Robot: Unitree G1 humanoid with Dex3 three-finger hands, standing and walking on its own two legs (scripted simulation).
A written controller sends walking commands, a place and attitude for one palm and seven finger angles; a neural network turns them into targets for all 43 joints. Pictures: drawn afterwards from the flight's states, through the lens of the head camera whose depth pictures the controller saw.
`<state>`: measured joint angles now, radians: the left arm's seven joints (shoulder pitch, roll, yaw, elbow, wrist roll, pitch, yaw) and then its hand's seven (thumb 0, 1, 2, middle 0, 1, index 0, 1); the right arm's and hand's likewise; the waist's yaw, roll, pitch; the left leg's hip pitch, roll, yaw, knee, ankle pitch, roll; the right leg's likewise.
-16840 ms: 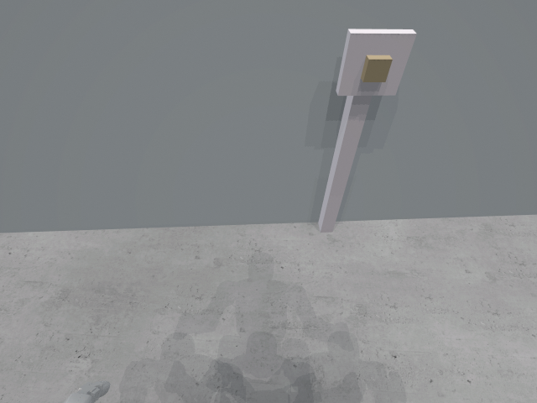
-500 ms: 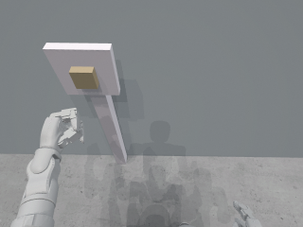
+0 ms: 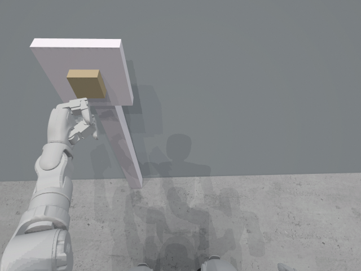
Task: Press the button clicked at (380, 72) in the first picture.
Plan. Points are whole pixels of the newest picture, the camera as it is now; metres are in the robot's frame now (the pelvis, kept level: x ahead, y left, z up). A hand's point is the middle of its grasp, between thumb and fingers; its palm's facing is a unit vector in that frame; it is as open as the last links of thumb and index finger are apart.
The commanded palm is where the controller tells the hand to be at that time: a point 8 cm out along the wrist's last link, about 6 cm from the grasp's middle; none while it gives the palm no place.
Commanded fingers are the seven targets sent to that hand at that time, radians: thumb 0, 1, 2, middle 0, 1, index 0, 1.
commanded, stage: aim a knuckle at the button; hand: left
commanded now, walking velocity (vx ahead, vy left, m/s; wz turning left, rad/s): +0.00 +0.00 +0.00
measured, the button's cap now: (88, 83) +0.52 +0.22 +0.09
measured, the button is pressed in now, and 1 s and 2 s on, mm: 0 0 12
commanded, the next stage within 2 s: press the button with the knuckle in 0.70 s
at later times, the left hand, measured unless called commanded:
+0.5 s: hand (90, 123) +0.42 +0.21 +0.06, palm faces +0.05 -1.00 -0.03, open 3.1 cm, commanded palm +0.40 +0.25 +0.06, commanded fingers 0.00 0.90 0.90 -1.30 -1.50 -1.30 -1.50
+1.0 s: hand (98, 115) +0.45 +0.19 +0.06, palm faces +0.05 -1.00 -0.03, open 3.1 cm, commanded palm +0.42 +0.24 +0.06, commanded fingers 0.00 0.90 0.90 -1.30 -1.50 -1.30 -1.50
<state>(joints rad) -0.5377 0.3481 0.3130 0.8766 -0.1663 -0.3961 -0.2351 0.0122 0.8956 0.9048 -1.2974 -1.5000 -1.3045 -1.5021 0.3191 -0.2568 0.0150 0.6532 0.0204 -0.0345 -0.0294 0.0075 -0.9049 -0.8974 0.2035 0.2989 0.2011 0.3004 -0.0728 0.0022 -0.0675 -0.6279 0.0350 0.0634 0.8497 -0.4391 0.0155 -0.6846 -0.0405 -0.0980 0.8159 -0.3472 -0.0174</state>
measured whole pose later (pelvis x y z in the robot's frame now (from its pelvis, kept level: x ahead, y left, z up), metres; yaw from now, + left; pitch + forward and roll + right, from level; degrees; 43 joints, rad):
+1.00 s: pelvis +0.01 +0.01 +0.00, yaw -1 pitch +15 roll -1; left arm -0.62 0.36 0.33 0.94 -0.14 -0.42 -0.20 0.01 0.90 0.90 -1.30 -1.50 -1.30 -1.50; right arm 0.33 -0.24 0.02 0.63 0.01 0.03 -0.02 0.01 -0.91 -0.90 0.20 0.30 0.20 0.30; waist -0.09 0.01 -0.08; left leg -0.69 0.04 0.07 0.88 -0.46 0.02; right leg -0.74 -0.03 -0.09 0.84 -0.36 -0.01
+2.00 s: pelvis -0.04 +0.00 -0.03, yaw +1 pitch +19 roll -2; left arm -0.97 0.56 0.35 1.28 -0.08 -0.42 -0.23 -0.04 0.75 1.00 -1.30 -1.50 -1.40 -1.50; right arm 0.39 -0.28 0.05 0.66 -0.01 -0.02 -0.03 0.00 -0.90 -0.90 0.20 0.30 0.20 0.30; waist -0.19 0.01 -0.08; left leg -0.92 0.04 0.02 1.01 -0.43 0.02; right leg -0.94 -0.04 -0.13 0.91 -0.32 -0.03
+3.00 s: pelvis +0.03 +0.01 +0.00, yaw +0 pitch +13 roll -1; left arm -0.25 0.26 0.24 0.54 -0.20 -0.37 -0.19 0.01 0.89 0.90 -1.30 -1.50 -1.30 -1.50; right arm 0.28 -0.24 0.01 0.56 0.03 0.01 -0.01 0.01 -0.91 -0.90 0.20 0.30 0.20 0.30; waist -0.04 0.02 -0.10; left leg -0.59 0.03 0.05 0.83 -0.47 0.02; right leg -0.65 -0.02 -0.08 0.78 -0.37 0.00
